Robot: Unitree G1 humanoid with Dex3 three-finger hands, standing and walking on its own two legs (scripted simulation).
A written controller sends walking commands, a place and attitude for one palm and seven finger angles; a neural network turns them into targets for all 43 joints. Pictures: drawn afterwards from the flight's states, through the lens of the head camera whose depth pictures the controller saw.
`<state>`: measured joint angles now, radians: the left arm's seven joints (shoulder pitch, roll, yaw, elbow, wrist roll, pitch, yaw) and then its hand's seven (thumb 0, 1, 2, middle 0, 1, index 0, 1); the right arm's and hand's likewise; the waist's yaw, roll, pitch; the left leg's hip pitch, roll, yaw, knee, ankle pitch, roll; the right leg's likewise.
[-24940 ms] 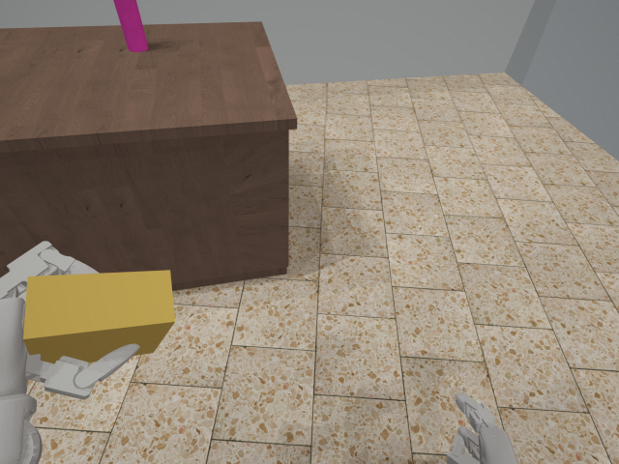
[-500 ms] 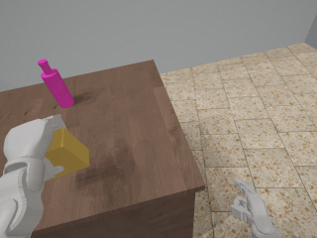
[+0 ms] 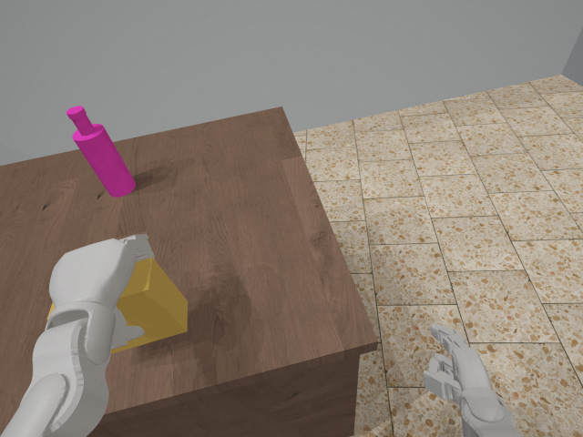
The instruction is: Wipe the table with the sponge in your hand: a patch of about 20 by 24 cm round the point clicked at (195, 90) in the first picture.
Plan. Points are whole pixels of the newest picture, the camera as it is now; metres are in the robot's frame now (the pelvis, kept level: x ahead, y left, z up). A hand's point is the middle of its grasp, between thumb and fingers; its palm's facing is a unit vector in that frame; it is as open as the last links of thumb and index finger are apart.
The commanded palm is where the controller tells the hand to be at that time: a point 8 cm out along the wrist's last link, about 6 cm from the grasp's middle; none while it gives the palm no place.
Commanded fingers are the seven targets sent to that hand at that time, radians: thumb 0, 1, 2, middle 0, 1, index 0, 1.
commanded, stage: move the sponge above the wiping area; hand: left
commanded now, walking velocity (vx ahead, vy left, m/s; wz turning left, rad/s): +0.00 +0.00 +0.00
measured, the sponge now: (132, 315) +0.23 +0.27 +0.06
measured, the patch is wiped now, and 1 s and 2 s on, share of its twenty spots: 0.00 0.00 0.00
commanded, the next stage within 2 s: none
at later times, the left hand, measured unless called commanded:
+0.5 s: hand (136, 303) +0.23 +0.25 +0.09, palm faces -0.03 -0.09 -1.00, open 9.6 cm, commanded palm +0.21 +0.26 +0.17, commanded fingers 0.00 0.10 1.30 -1.20 -1.60 -1.20 -1.60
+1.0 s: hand (147, 283) +0.26 +0.25 +0.09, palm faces +0.04 -0.06 -1.00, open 9.6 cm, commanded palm +0.23 +0.26 +0.16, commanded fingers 0.00 0.10 1.30 -1.20 -1.60 -1.20 -1.60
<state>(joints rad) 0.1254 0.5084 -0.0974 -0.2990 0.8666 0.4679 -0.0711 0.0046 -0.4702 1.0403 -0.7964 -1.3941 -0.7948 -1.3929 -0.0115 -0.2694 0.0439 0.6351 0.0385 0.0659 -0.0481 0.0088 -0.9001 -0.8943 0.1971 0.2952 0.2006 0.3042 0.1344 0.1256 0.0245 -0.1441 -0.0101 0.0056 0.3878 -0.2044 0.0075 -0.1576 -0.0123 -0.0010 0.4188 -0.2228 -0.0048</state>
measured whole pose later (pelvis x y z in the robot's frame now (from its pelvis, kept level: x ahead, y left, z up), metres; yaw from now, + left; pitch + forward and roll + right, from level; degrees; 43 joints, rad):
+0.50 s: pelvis +0.01 +0.00 +0.00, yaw +0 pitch -2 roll +0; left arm 0.19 0.51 -0.10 -0.29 0.89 0.32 -0.04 0.00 -0.47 1.04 -0.80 -1.39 -0.80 -1.39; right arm 0.04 -0.28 0.01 0.65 0.02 0.04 -0.06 0.01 -0.90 -0.89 0.20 0.29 0.20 0.30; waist 0.14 0.12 0.02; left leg -0.14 0.00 0.01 0.40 -0.22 0.00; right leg -0.15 0.00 0.00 0.42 -0.24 -0.01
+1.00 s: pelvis +0.01 +0.00 +0.00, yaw -1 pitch -2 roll +0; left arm 0.10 0.48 -0.12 -0.19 0.93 0.31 0.03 0.00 -0.48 1.05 -0.80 -1.39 -0.80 -1.39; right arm 0.02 -0.25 0.02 0.66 0.03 0.05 -0.05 0.01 -0.90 -0.89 0.20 0.30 0.20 0.30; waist 0.13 0.10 0.01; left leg -0.14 0.00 0.01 0.39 -0.23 0.00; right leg -0.15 0.00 0.01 0.41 -0.23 -0.01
